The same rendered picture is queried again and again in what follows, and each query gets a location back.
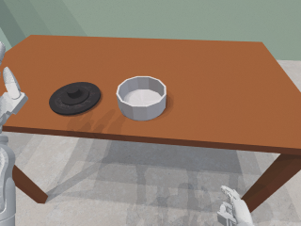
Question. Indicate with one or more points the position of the lid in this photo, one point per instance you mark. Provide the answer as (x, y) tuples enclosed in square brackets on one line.
[(61, 103)]

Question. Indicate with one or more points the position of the pot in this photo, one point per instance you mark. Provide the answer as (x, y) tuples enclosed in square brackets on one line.
[(141, 98)]

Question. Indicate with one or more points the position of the table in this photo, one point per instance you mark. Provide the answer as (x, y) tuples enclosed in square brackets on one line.
[(220, 94)]

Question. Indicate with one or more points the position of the left robot hand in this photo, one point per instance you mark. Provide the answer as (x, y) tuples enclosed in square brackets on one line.
[(13, 100)]

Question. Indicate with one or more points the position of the right robot hand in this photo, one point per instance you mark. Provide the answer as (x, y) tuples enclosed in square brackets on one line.
[(237, 212)]

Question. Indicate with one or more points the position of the knob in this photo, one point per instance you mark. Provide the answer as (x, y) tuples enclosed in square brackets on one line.
[(73, 91)]

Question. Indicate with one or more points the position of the robot left forearm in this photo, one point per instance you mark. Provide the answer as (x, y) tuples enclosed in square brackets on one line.
[(7, 185)]

